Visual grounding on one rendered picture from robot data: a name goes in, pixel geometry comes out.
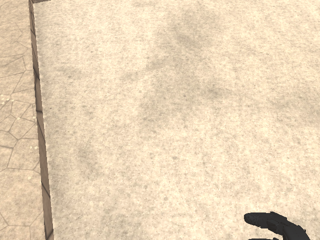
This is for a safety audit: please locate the right robot hand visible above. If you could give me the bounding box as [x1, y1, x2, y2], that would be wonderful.
[244, 211, 310, 240]

